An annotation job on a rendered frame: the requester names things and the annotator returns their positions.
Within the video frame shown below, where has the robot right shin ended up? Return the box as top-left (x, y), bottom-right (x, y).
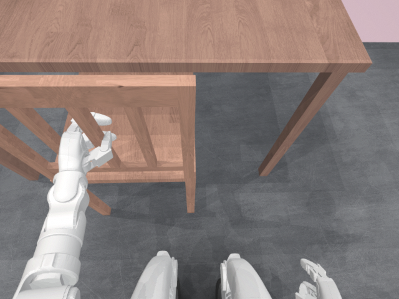
top-left (221, 254), bottom-right (240, 299)

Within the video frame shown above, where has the left robot hand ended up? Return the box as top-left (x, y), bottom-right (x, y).
top-left (58, 112), bottom-right (117, 176)

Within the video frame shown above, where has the right robot hand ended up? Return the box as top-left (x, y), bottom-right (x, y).
top-left (296, 259), bottom-right (342, 299)

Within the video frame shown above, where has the left robot forearm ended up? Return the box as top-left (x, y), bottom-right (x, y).
top-left (12, 170), bottom-right (90, 299)

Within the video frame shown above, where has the left robot upper arm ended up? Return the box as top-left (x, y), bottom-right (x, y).
top-left (16, 285), bottom-right (80, 299)

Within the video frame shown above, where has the left robot thigh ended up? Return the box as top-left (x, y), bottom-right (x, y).
top-left (131, 255), bottom-right (178, 299)

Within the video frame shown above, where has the chair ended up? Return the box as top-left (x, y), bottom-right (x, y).
top-left (0, 72), bottom-right (196, 216)

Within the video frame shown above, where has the table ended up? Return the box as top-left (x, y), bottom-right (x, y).
top-left (0, 0), bottom-right (373, 181)

